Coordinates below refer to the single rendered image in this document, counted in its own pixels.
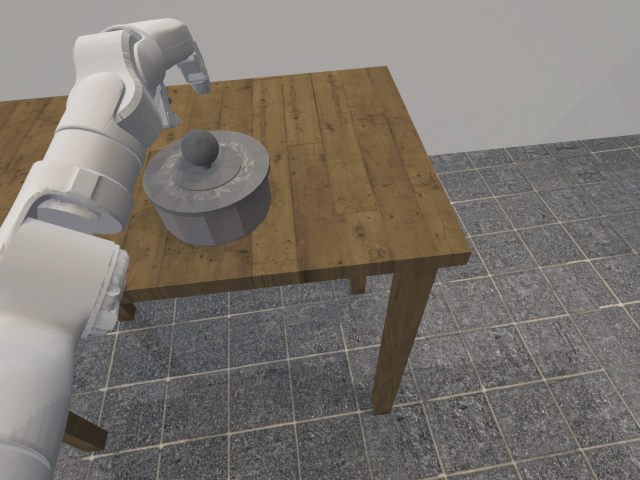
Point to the table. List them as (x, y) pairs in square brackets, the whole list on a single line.
[(354, 194)]

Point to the robot left forearm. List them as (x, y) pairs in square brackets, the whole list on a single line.
[(86, 178)]

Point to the knob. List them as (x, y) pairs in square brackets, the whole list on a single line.
[(199, 147)]

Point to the pot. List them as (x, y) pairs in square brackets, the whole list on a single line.
[(223, 227)]

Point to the robot left hand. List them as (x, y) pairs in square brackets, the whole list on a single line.
[(178, 47)]

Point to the lid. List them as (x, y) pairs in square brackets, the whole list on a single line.
[(178, 187)]

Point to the left robot upper arm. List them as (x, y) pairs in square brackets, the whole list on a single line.
[(57, 285)]

